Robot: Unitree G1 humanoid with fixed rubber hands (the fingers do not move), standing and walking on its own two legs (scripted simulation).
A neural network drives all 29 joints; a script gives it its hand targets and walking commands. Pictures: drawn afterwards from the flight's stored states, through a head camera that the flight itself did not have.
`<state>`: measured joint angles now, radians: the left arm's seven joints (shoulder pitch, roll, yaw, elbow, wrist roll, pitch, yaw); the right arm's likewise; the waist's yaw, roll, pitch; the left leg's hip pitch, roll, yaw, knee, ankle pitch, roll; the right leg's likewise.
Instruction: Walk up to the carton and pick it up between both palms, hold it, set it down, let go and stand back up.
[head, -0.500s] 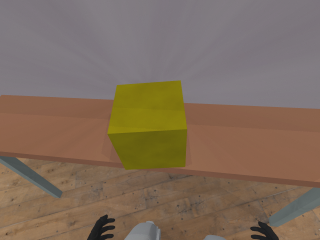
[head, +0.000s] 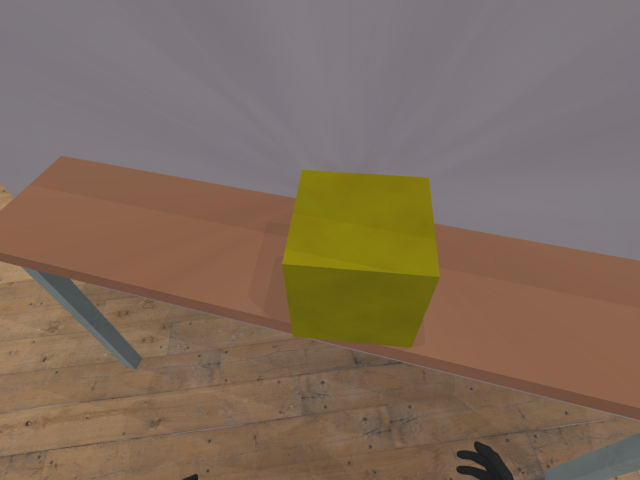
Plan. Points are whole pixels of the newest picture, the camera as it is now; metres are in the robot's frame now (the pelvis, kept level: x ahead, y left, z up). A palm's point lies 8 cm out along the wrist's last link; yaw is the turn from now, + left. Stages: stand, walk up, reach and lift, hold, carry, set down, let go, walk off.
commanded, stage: walk up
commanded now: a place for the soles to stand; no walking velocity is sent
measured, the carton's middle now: (357, 260) +0.41 -0.02 +0.00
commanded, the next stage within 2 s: reach and lift in 1.56 s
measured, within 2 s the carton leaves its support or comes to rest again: neither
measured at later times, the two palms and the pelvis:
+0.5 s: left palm out of the picture +0.09 +0.22 -0.12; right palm out of the picture +0.07 -0.23 -0.11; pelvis +0.00 -0.01 +0.00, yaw -3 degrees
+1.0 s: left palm out of the picture +0.11 +0.15 -0.11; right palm out of the picture +0.04 -0.29 -0.11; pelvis -0.03 -0.05 +0.00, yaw -5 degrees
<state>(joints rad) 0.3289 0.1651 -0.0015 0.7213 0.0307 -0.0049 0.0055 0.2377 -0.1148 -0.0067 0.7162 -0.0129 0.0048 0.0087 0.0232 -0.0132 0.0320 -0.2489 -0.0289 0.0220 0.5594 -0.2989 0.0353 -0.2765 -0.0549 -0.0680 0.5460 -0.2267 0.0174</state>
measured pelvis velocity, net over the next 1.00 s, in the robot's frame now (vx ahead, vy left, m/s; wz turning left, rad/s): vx -0.03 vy -0.05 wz -0.09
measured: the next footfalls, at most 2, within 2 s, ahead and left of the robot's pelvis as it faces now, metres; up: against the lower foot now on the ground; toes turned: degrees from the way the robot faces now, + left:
none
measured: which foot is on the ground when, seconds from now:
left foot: down 0.00-1.00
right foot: down 0.00-1.00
